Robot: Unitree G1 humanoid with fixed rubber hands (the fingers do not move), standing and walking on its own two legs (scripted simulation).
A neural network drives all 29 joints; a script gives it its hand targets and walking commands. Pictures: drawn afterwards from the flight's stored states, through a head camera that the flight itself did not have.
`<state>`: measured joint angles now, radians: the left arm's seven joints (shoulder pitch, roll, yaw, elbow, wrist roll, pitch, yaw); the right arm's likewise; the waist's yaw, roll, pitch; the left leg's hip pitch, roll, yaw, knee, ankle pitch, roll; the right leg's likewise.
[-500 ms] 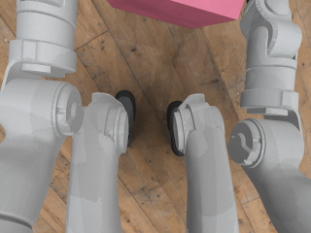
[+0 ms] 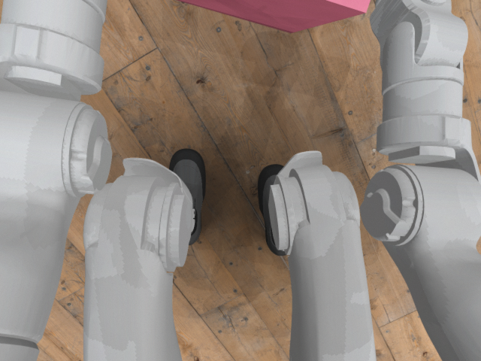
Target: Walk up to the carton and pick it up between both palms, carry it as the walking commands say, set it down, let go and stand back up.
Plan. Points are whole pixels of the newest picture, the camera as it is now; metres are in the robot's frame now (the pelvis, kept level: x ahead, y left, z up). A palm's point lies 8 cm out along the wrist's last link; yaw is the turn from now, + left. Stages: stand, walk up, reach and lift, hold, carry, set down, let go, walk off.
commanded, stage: set down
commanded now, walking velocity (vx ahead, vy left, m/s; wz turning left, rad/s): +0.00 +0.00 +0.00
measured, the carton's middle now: out of the picture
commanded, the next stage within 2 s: none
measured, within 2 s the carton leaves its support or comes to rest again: rests again in 0.24 s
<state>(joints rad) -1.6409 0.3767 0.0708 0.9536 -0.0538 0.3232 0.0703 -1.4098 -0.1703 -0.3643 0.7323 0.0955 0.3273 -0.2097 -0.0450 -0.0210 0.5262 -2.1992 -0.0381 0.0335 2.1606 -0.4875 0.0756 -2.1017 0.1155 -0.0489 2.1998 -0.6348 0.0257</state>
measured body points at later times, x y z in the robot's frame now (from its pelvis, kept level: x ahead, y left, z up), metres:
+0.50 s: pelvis +0.00 -0.01 -0.01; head +0.37 +0.01 +0.23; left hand +0.61 +0.16 -0.15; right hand +0.56 -0.15 -0.17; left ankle +0.14 +0.09 -0.34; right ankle +0.11 -0.11 -0.34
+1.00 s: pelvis +0.01 +0.00 -0.02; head +0.37 +0.02 +0.24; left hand +0.61 +0.16 -0.16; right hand +0.56 -0.15 -0.17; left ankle +0.14 +0.09 -0.34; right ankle +0.11 -0.11 -0.34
